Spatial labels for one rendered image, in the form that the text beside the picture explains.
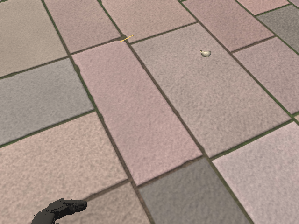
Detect left robot hand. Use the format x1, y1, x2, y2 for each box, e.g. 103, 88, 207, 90
31, 198, 88, 224

